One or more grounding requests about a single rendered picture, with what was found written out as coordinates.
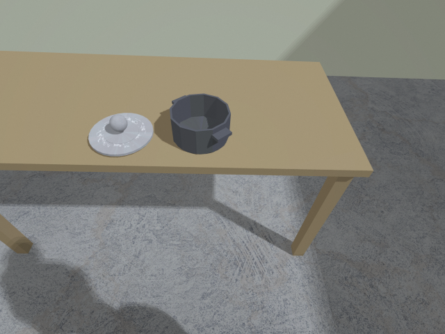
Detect knob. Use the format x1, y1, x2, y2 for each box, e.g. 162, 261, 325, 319
109, 114, 128, 132

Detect lid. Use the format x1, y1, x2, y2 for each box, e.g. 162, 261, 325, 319
88, 113, 154, 157

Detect pot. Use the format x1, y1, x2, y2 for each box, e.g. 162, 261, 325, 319
170, 93, 232, 154

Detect table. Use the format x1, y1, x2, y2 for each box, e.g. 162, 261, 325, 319
0, 51, 373, 256

